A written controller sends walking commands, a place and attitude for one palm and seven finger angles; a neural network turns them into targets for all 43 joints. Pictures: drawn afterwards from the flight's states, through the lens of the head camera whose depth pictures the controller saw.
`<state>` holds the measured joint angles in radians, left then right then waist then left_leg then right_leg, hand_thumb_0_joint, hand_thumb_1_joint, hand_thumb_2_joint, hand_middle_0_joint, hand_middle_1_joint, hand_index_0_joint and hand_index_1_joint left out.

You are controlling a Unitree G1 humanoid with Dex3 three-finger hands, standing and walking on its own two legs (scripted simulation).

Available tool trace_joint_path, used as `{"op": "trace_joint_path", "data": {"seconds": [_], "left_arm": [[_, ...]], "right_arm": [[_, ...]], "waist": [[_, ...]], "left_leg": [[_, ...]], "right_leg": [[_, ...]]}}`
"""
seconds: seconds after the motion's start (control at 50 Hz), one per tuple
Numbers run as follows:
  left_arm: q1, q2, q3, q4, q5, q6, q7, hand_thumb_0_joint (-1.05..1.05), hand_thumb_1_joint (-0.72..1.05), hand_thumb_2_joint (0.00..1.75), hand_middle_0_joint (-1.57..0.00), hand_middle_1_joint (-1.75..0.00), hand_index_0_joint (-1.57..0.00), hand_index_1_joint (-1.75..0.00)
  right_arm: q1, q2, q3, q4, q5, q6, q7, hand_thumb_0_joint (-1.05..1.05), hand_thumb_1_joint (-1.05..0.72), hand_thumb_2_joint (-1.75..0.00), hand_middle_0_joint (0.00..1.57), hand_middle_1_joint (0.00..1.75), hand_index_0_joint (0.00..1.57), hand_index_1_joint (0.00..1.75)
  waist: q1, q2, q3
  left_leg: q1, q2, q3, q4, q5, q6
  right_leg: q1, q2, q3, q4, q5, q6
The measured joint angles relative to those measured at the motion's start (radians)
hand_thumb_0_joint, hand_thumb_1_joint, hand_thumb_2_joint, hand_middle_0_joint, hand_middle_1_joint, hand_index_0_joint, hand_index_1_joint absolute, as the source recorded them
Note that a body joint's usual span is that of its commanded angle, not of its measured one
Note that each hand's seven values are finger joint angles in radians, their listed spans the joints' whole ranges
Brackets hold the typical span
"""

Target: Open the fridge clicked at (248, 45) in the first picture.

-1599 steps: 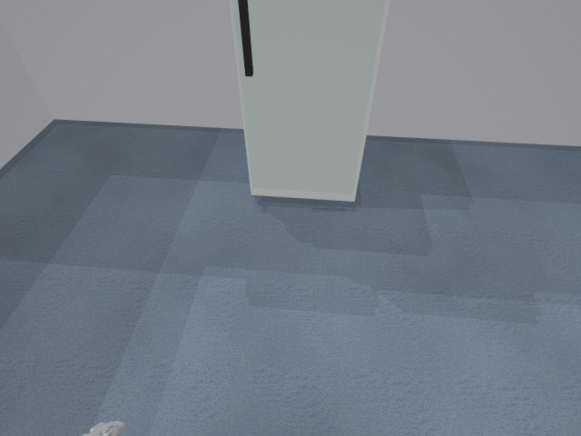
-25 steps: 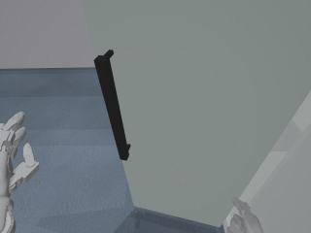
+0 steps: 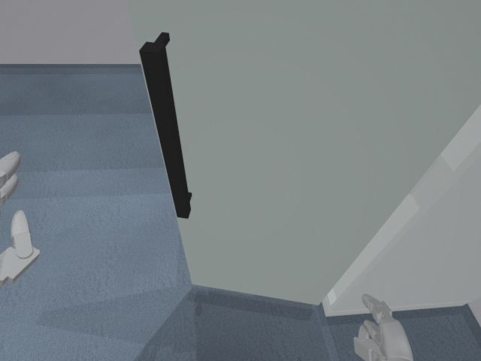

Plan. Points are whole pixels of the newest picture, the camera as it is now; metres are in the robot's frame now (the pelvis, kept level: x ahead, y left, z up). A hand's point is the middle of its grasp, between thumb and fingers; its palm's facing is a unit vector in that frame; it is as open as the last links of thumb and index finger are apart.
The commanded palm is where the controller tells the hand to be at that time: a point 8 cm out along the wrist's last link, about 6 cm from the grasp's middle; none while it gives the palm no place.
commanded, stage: step back with the hand held close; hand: left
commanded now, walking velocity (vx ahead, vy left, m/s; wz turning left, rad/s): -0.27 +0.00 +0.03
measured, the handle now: (176, 145) +0.44 +0.16 +0.11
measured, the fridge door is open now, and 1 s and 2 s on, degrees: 77 77 77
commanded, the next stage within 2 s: stop stepping back and stand still in 0.84 s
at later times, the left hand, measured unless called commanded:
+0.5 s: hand out of the picture +0.12 +0.30 +0.18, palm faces +0.48 -0.77 -0.42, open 7.4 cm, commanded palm +0.04 +0.33 +0.18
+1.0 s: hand out of the picture +0.06 +0.27 +0.18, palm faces +0.30 -0.86 -0.41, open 7.4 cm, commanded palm -0.02 +0.32 +0.18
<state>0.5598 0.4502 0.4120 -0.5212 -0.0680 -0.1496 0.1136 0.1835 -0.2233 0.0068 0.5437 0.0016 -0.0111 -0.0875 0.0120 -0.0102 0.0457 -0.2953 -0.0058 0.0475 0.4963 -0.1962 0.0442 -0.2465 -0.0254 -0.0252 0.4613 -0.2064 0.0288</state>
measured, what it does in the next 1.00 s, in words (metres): walks backwards: right foot, then left foot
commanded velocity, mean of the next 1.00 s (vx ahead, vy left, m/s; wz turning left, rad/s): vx -0.30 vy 0.00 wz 0.00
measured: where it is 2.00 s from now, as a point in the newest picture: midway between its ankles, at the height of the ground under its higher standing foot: outside the picture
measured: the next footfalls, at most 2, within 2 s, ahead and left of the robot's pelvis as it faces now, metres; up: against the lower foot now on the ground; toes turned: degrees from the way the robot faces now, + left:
right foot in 0.72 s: -0.20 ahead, -0.11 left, -0.01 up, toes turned -2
left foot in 0.86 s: -0.03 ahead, +0.09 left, +0.00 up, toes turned -2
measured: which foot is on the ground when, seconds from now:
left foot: down 0.00-0.72, up 0.74-0.84, down 0.86-1.00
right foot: down 0.00-0.40, up 0.42-0.70, down 0.72-0.86, up 0.88-1.00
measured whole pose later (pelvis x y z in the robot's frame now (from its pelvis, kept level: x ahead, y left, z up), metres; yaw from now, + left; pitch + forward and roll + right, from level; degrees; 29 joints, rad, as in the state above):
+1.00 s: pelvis -0.18 +0.03 +0.00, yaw -4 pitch -1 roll -3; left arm 0.43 0.47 0.43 -0.52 -0.07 -0.21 0.10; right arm 0.14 -0.18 0.02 0.61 -0.02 -0.14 -0.04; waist -0.03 -0.04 0.07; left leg -0.35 0.00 0.03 0.42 -0.05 0.07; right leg -0.39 0.07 0.03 0.94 -0.51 0.01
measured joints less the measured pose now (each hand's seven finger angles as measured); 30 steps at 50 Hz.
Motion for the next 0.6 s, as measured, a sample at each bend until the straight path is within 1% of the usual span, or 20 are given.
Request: {"op": "trace_joint_path", "data": {"seconds": [0.08,0.14,0.22,0.26,0.32,0.34,0.36,0.38,0.4,0.42,0.44,0.48,0.5,0.52,0.54,0.6], "left_arm": [[-0.016,0.003,0.026,-0.004,0.009,-0.021,0.008,0.01,0.89,0.89,-0.21,-0.30,-0.21,-0.30],[-0.041,-0.015,0.033,0.015,0.022,-0.034,0.010,0.01,0.89,0.89,-0.21,-0.30,-0.21,-0.30],[-0.063,-0.049,0.029,0.037,0.036,-0.047,0.011,0.01,0.89,0.89,-0.21,-0.30,-0.21,-0.30],[-0.062,-0.064,0.022,0.031,0.039,-0.050,0.013,0.01,0.89,0.89,-0.21,-0.30,-0.21,-0.30],[-0.061,-0.075,-0.002,0.001,0.035,-0.061,0.025,0.01,0.89,0.89,-0.21,-0.30,-0.21,-0.30],[-0.063,-0.074,-0.009,-0.011,0.034,-0.065,0.029,0.01,0.89,0.89,-0.21,-0.30,-0.21,-0.30],[-0.067,-0.071,-0.014,-0.023,0.033,-0.068,0.032,0.01,0.89,0.89,-0.21,-0.30,-0.21,-0.30],[-0.071,-0.065,-0.016,-0.033,0.032,-0.071,0.034,0.01,0.89,0.89,-0.21,-0.30,-0.21,-0.30],[-0.075,-0.057,-0.012,-0.040,0.032,-0.075,0.034,0.01,0.89,0.89,-0.21,-0.30,-0.21,-0.30],[-0.084,-0.049,-0.006,-0.041,0.036,-0.078,0.033,0.01,0.88,0.89,-0.21,-0.30,-0.21,-0.30],[-0.095,-0.039,0.003,-0.034,0.044,-0.082,0.031,0.01,0.88,0.89,-0.21,-0.30,-0.21,-0.30],[-0.114,-0.016,0.028,-0.018,0.051,-0.090,0.027,0.01,0.88,0.89,-0.21,-0.30,-0.21,-0.30],[-0.117,-0.006,0.042,-0.014,0.051,-0.094,0.026,0.01,0.88,0.89,-0.21,-0.30,-0.21,-0.30],[-0.112,0.001,0.056,-0.015,0.046,-0.099,0.027,0.01,0.88,0.89,-0.21,-0.30,-0.21,-0.30],[-0.100,0.005,0.068,-0.020,0.040,-0.103,0.030,0.01,0.88,0.89,-0.21,-0.30,-0.21,-0.30],[-0.048,0.004,0.079,-0.047,0.018,-0.106,0.038,0.01,0.89,0.89,-0.21,-0.30,-0.21,-0.30]], "right_arm": [[0.009,0.005,0.005,-0.005,0.000,-0.018,0.000,0.01,-0.90,-0.90,0.20,0.30,0.20,0.30],[0.014,0.007,0.010,-0.007,0.001,-0.037,0.002,0.01,-0.90,-0.90,0.20,0.30,0.20,0.30],[0.019,0.012,0.012,0.003,-0.001,-0.055,0.007,0.01,-0.90,-0.90,0.20,0.30,0.20,0.30],[0.024,0.016,0.013,0.013,-0.005,-0.061,0.012,0.01,-0.90,-0.90,0.20,0.30,0.20,0.30],[0.030,0.012,0.013,0.033,-0.009,-0.070,0.017,0.01,-0.90,-0.90,0.20,0.30,0.20,0.30],[0.030,0.009,0.013,0.041,-0.011,-0.072,0.018,0.01,-0.90,-0.90,0.20,0.30,0.20,0.30],[0.030,0.006,0.013,0.048,-0.012,-0.072,0.017,0.01,-0.90,-0.90,0.20,0.30,0.20,0.30],[0.031,0.004,0.013,0.051,-0.012,-0.072,0.015,0.01,-0.90,-0.90,0.20,0.30,0.20,0.30],[0.032,0.003,0.013,0.051,-0.012,-0.075,0.011,0.01,-0.90,-0.90,0.20,0.30,0.20,0.30],[0.032,0.003,0.010,0.050,-0.013,-0.081,0.007,0.01,-0.90,-0.90,0.20,0.30,0.20,0.30],[0.032,0.008,0.004,0.053,-0.017,-0.089,0.005,0.01,-0.90,-0.90,0.20,0.30,0.20,0.30],[0.035,0.027,-0.006,0.067,-0.021,-0.101,0.009,0.01,-0.90,-0.90,0.20,0.30,0.20,0.30],[0.039,0.036,-0.008,0.073,-0.021,-0.106,0.015,0.01,-0.90,-0.90,0.20,0.30,0.20,0.30],[0.044,0.044,-0.009,0.077,-0.021,-0.110,0.022,0.01,-0.90,-0.90,0.20,0.30,0.20,0.30],[0.049,0.050,-0.008,0.080,-0.020,-0.114,0.029,0.01,-0.90,-0.90,0.20,0.30,0.20,0.30],[0.052,0.065,0.000,0.086,-0.017,-0.126,0.044,0.01,-0.90,-0.90,0.20,0.30,0.20,0.30]], "waist": [[0.006,-0.006,0.003],[0.006,0.002,0.003],[0.011,0.016,0.003],[0.014,0.014,-0.001],[0.015,0.001,-0.002],[0.013,-0.004,0.002],[0.010,-0.009,0.007],[0.007,-0.015,0.011],[0.003,-0.014,0.015],[-0.003,-0.006,0.021],[-0.012,0.003,0.027],[-0.026,0.019,0.023],[-0.029,0.025,0.013],[-0.028,0.030,0.000],[-0.023,0.032,-0.015],[0.000,0.025,-0.061]], "left_leg": [[-0.031,-0.007,0.001,0.028,0.006,0.010],[-0.061,-0.011,-0.008,0.065,0.005,0.016],[-0.104,-0.007,-0.022,0.120,-0.019,0.018],[-0.124,-0.006,-0.028,0.146,-0.065,0.014],[-0.157,-0.012,-0.037,0.192,-0.146,-0.007],[-0.161,-0.014,-0.038,0.197,-0.142,-0.010],[-0.161,-0.015,-0.037,0.193,-0.114,-0.008],[-0.159,-0.016,-0.034,0.181,-0.063,0.001],[-0.158,-0.013,-0.032,0.167,-0.001,0.017],[-0.159,-0.006,-0.037,0.161,0.044,0.030],[-0.160,-0.003,-0.047,0.156,0.056,0.037],[-0.157,0.003,-0.073,0.116,0.068,0.040],[-0.156,0.009,-0.081,0.086,0.082,0.040],[-0.156,0.017,-0.084,0.051,0.103,0.039],[-0.156,0.023,-0.084,0.014,0.126,0.037],[-0.157,0.034,-0.065,-0.094,0.193,0.019]], "right_leg": [[-0.033,-0.007,0.001,0.037,0.002,0.005],[-0.059,-0.005,0.007,0.075,-0.006,0.007],[-0.085,0.001,-0.003,0.103,-0.004,0.006],[-0.094,0.003,-0.007,0.102,0.003,0.000],[-0.110,0.000,-0.011,0.106,0.014,-0.002],[-0.113,-0.002,-0.012,0.111,0.017,0.001],[-0.116,-0.005,-0.012,0.117,0.017,0.005],[-0.120,-0.007,-0.012,0.126,0.015,0.007],[-0.130,0.000,-0.007,0.150,-0.019,0.005],[-0.147,0.018,0.005,0.213,-0.070,0.004],[-0.166,0.042,0.021,0.316,-0.117,0.002],[-0.183,0.089,0.040,0.510,-0.177,-0.005],[-0.174,0.106,0.037,0.563,-0.199,-0.009],[-0.155,0.116,0.029,0.579,-0.220,-0.013],[-0.127,0.119,0.018,0.565,-0.238,-0.016],[-0.020,0.114,-0.010,0.412,-0.300,-0.031]]}}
